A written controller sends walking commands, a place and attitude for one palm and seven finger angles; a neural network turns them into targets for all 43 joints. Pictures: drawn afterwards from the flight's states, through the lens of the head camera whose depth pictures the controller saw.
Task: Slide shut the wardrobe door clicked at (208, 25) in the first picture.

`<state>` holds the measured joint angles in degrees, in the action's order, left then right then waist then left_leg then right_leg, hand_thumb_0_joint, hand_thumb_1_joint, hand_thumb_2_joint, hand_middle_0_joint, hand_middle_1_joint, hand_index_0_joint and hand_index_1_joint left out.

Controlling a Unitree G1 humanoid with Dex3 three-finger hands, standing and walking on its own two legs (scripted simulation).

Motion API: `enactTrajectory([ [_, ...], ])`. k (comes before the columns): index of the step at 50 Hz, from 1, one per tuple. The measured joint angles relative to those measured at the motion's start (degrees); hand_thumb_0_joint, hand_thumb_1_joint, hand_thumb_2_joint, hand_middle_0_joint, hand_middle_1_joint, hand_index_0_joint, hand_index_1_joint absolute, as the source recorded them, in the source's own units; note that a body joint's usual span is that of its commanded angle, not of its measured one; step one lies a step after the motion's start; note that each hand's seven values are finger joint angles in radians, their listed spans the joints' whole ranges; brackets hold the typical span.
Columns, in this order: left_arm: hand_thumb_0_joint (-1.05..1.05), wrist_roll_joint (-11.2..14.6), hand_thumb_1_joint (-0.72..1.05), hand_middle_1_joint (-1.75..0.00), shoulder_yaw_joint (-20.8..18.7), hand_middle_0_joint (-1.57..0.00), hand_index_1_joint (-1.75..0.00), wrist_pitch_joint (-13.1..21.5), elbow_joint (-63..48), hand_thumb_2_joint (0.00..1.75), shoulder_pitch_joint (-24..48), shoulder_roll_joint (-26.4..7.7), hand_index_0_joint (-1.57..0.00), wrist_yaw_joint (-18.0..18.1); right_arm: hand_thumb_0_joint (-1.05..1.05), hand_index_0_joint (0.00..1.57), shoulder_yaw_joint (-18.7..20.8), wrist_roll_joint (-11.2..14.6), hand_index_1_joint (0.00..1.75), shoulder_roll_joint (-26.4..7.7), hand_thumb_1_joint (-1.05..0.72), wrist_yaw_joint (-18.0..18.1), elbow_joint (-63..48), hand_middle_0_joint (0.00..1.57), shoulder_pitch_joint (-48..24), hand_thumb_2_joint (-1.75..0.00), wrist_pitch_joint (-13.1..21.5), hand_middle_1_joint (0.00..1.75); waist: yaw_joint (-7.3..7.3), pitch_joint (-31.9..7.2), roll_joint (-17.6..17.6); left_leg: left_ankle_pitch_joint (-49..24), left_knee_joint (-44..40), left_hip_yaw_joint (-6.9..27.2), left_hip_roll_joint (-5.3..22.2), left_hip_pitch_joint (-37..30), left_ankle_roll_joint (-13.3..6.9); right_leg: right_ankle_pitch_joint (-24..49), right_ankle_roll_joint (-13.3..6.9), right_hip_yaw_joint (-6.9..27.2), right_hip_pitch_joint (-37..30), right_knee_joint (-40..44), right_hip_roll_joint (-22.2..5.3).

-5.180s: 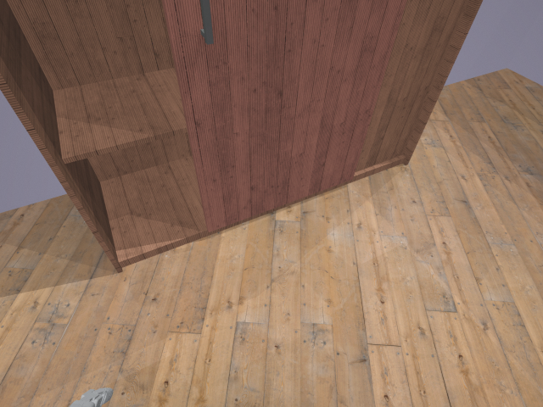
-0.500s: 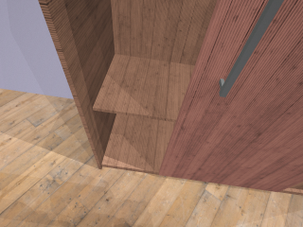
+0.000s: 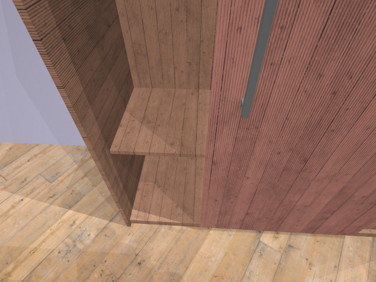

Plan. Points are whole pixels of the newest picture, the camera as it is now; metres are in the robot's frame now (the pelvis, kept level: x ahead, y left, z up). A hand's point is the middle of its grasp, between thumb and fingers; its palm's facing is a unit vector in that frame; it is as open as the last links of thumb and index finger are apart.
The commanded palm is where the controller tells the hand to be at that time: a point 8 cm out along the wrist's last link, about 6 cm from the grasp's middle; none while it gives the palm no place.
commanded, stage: come to a stop and stand still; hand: right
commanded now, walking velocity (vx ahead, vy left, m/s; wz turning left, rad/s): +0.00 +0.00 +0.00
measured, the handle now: (257, 47) +0.49 -0.12 +0.27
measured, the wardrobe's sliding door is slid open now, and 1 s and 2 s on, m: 0.38 0.38 0.38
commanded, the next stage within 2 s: look again from close up in 0.40 s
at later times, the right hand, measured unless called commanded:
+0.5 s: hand out of the picture +0.00 -0.16 -0.18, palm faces +0.00 +0.98 -0.19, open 7.3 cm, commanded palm none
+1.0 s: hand out of the picture +0.04 -0.16 -0.17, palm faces +0.01 +0.97 -0.23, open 7.3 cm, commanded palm none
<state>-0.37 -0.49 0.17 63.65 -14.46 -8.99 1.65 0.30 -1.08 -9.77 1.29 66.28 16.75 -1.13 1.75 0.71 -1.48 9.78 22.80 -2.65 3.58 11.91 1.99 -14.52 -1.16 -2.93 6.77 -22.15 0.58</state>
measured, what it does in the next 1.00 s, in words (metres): stands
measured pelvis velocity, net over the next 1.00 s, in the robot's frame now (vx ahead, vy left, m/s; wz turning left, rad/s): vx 0.02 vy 0.02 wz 0.01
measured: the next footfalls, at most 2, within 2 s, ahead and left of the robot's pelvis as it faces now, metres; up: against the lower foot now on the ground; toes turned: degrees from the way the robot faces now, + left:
none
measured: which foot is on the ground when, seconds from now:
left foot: down 0.00-1.00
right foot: down 0.00-1.00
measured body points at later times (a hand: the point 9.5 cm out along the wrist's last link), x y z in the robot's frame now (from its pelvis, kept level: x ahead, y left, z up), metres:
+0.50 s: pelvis +0.01 +0.00 -0.01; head +0.02 +0.01 +0.44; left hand -0.01 +0.21 -0.17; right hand +0.00 -0.21 -0.17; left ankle +0.03 +0.14 -0.74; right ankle -0.03 -0.10 -0.74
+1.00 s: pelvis +0.02 +0.02 -0.01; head +0.04 +0.04 +0.44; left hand +0.02 +0.24 -0.18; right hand +0.04 -0.21 -0.16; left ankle +0.03 +0.14 -0.74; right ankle -0.03 -0.10 -0.74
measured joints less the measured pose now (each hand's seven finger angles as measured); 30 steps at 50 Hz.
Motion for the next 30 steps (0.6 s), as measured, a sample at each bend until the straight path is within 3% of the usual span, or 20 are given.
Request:
enactTrajectory([
  [19, 0.00, 0.2, 0.91, -0.30, 0.8, -0.20, -0.30, 1.2, 3.2, 0.90, -4.0, 2.7, -0.20, 0.4, 0.01, 0.20, -0.8, 0.3, 0.30, 3.2, -0.91, 0.8, 1.1, 0.20, 0.4, -0.89, 1.5, 0.30, -1.28, 0.3, 1.5, 1.0, 0.1, 0.5, -0.5, -0.8, -0.2, -0.6, 0.3, -0.5, -1.5, 0.9, -0.4],
  [24, 0.00, -0.2, 0.91, -0.30, 0.9, -0.20, -0.30, 1.2, -0.8, 0.90, -4.3, 1.8, -0.20, -0.5, 0.01, 0.20, -1.5, 0.0, 0.30, 2.7, -0.92, 1.3, -0.7, 0.20, -0.2, -0.89, 2.4, 0.30, -2.07, 1.0, 2.6, 3.3, 5.3, 0.2, -0.6, 2.7, -0.5, -3.8, 0.4, -0.2, 2.8, -5.9, -0.9],
  [30, 0.00, -0.4, 0.91, -0.30, 1.2, -0.20, -0.30, 1.6, -2.6, 0.90, -4.4, 0.5, -0.20, -0.1, 0.01, 0.20, -1.3, 0.2, 0.30, 1.7, -0.91, 0.7, -1.8, 0.20, -0.8, -0.89, 2.2, 0.30, -2.04, 0.9, 3.9, 5.4, 8.2, 0.1, 0.0, 3.0, -0.4, -5.0, 0.2, 0.0, 2.6, -7.5, -0.4],
])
